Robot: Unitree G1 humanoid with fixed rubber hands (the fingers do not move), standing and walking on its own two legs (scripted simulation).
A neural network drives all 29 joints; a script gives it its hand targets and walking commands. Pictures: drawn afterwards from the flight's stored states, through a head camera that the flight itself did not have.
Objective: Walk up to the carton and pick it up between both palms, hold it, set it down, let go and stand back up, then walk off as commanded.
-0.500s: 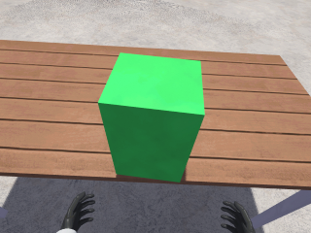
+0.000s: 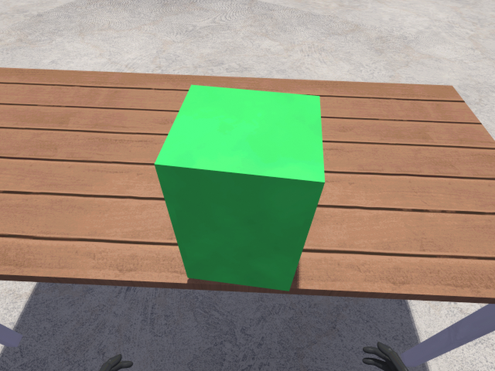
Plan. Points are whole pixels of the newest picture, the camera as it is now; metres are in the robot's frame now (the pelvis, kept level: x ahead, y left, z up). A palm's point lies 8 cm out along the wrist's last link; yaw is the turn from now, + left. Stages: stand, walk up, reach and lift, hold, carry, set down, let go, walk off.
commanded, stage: stand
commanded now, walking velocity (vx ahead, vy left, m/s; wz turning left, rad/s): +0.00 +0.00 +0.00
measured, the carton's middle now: (245, 198) +0.38 +0.04 +0.09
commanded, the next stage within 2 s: walk off in 1.12 s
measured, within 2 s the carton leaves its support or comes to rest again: neither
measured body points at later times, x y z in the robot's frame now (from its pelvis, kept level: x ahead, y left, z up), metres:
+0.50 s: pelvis +0.00 +0.00 +0.00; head +0.03 +0.00 +0.45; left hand +0.08 +0.29 -0.12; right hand +0.14 -0.25 -0.11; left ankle +0.00 +0.11 -0.74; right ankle +0.01 -0.13 -0.74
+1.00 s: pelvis -0.01 +0.00 +0.00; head +0.00 +0.00 +0.45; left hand +0.06 +0.29 -0.12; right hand +0.11 -0.25 -0.12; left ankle +0.00 +0.11 -0.74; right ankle +0.01 -0.13 -0.74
